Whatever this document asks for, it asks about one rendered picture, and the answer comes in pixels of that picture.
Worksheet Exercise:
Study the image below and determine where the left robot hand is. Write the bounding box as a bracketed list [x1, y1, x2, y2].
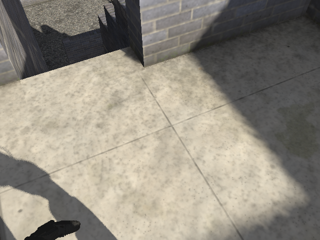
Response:
[24, 220, 81, 240]

